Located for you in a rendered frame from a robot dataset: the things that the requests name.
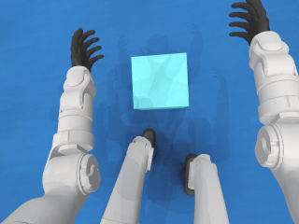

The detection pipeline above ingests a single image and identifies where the left robot upper arm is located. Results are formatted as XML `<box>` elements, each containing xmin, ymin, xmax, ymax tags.
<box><xmin>0</xmin><ymin>152</ymin><xmax>101</xmax><ymax>224</ymax></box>

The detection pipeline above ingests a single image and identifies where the robot shin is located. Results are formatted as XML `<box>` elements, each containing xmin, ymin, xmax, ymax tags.
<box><xmin>126</xmin><ymin>136</ymin><xmax>151</xmax><ymax>153</ymax></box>
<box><xmin>188</xmin><ymin>154</ymin><xmax>218</xmax><ymax>189</ymax></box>

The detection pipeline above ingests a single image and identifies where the robot left shin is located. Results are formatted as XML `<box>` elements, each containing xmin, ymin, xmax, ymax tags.
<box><xmin>126</xmin><ymin>136</ymin><xmax>151</xmax><ymax>153</ymax></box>

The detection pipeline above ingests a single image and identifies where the carton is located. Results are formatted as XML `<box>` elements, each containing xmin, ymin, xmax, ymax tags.
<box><xmin>131</xmin><ymin>52</ymin><xmax>189</xmax><ymax>110</ymax></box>

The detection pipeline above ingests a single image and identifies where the right robot hand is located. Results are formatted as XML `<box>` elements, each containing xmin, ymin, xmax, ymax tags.
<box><xmin>229</xmin><ymin>0</ymin><xmax>271</xmax><ymax>46</ymax></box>

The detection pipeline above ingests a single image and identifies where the left robot hand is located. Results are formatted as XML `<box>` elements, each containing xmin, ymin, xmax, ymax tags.
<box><xmin>70</xmin><ymin>27</ymin><xmax>104</xmax><ymax>73</ymax></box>

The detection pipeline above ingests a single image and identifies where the right robot upper arm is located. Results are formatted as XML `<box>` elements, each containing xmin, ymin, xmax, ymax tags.
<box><xmin>254</xmin><ymin>123</ymin><xmax>299</xmax><ymax>224</ymax></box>

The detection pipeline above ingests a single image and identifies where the robot right shin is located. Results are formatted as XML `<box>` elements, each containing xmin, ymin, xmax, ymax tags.
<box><xmin>188</xmin><ymin>154</ymin><xmax>218</xmax><ymax>189</ymax></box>

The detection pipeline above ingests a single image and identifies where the robot right forearm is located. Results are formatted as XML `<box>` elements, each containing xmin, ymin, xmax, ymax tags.
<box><xmin>249</xmin><ymin>31</ymin><xmax>299</xmax><ymax>125</ymax></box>

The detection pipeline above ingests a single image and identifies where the robot left forearm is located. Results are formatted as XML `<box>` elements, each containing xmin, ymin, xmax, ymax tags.
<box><xmin>42</xmin><ymin>65</ymin><xmax>97</xmax><ymax>191</ymax></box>

